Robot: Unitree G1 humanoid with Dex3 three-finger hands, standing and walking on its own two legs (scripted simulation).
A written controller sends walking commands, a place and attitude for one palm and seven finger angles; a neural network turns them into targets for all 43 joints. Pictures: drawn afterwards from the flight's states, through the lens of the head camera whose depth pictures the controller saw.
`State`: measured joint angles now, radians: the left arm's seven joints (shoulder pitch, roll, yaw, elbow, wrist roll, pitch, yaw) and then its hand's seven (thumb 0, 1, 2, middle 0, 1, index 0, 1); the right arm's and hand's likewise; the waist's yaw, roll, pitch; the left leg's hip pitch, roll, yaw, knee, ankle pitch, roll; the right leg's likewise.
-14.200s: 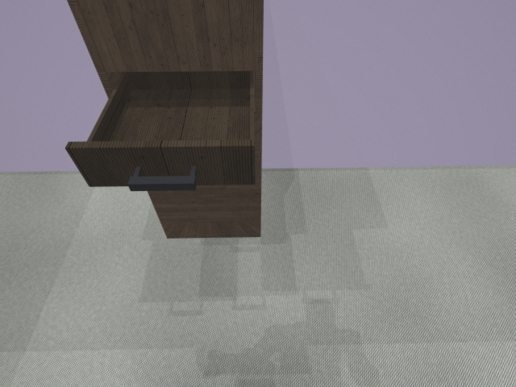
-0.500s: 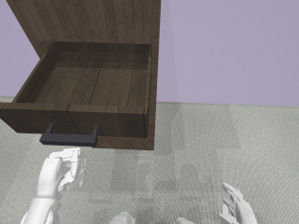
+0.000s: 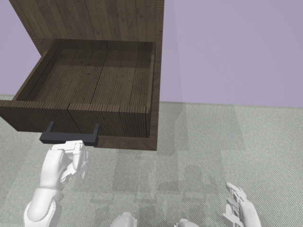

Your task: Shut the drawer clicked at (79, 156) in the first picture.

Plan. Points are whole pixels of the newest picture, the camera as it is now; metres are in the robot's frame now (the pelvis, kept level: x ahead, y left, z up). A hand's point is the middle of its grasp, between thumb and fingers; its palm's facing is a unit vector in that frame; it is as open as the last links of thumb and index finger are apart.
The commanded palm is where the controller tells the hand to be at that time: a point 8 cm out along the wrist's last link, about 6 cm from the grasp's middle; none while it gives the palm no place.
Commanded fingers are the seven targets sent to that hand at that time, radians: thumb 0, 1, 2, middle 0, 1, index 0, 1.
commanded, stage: push the drawer shut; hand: left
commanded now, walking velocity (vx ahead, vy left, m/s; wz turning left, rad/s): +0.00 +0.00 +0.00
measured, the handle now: (72, 132) +0.34 +0.22 +0.06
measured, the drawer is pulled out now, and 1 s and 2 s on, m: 0.29 0.19 0.07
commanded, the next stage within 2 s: none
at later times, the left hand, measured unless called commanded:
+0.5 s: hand (88, 150) +0.29 +0.17 +0.06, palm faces -0.04 -1.00 -0.05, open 2.8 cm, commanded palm +0.30 +0.22 +0.07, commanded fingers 0.00 0.90 0.90 -1.40 -1.60 -1.40 -1.60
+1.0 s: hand (93, 126) +0.36 +0.17 +0.06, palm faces -0.04 -1.00 -0.04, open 2.8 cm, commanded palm +0.36 +0.22 +0.07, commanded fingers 0.00 0.90 0.90 -1.40 -1.60 -1.40 -1.60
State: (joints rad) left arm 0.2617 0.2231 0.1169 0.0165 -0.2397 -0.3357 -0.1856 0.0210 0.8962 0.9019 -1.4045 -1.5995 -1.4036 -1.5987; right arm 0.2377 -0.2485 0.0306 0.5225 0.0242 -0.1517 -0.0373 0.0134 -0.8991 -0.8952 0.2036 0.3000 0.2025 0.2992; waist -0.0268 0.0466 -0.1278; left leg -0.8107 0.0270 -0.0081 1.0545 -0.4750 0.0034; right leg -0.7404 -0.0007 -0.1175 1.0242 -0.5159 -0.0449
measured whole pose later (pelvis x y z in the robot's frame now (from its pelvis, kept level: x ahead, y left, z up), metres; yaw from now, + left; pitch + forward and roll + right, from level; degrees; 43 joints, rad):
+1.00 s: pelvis -0.03 +0.02 +0.00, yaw +0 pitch +13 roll -2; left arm -0.37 0.27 0.15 0.64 -0.18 -0.38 -0.14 -0.04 0.76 0.95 -1.40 -1.60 -1.40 -1.60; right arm 0.28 -0.26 0.04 0.64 0.03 -0.08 -0.03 0.01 -0.90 -0.90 0.20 0.30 0.20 0.30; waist -0.06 0.02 -0.09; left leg -0.84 0.01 0.01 1.01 -0.41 0.03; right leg -0.78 -0.01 -0.10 0.99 -0.45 -0.03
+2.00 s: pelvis -0.03 +0.01 -0.01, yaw -2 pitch +21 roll -3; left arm -0.88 0.44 0.33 1.16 -0.09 -0.43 -0.16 -0.01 0.75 0.95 -1.40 -1.60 -1.40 -1.60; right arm 0.36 -0.27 0.04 0.66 -0.01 0.00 0.00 0.01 -0.90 -0.89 0.20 0.30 0.20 0.30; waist -0.16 0.03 -0.11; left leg -1.03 0.04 0.00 1.09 -0.43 0.02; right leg -0.96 0.01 -0.10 1.04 -0.45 -0.03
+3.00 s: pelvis -0.04 +0.03 -0.03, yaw -3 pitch +27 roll -6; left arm -1.23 0.62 0.32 1.34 0.02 -0.32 -0.10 0.02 0.66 0.99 -1.40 -1.60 -1.40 -1.60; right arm 0.41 -0.27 0.09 0.66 -0.06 -0.01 0.01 0.00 -0.90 -0.89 0.20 0.30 0.20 0.30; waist -0.27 0.04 -0.10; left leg -1.23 0.04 -0.03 1.17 -0.42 0.04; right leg -1.13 0.02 -0.14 1.08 -0.43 -0.02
